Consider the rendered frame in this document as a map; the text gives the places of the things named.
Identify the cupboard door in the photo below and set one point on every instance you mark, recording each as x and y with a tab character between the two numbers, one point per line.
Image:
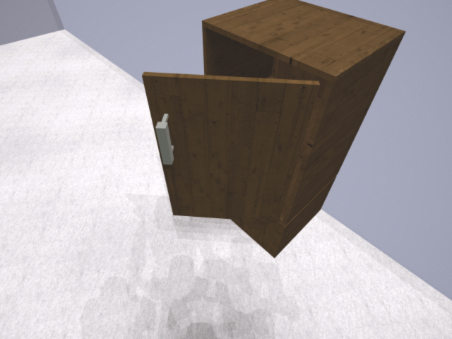
236	141

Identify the handle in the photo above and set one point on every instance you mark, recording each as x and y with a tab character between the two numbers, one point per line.
163	136

